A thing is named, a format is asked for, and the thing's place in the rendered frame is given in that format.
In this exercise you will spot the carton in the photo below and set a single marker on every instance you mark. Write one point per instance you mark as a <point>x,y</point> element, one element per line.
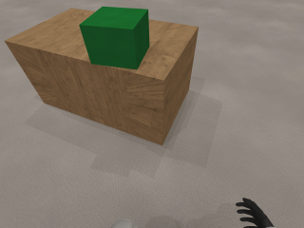
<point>116,37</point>

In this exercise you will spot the pedestal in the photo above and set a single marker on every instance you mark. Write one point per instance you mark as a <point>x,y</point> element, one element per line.
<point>143,102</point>

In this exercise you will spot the right robot hand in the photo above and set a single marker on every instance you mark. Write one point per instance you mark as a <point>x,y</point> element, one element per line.
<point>258,217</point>

